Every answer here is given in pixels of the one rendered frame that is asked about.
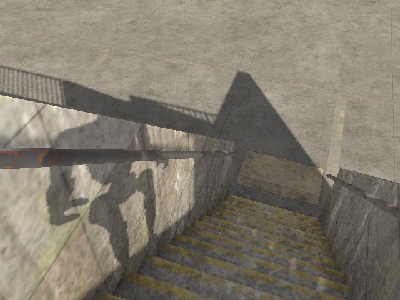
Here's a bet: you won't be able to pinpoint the stairs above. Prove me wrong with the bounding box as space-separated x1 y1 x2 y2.
92 194 353 300

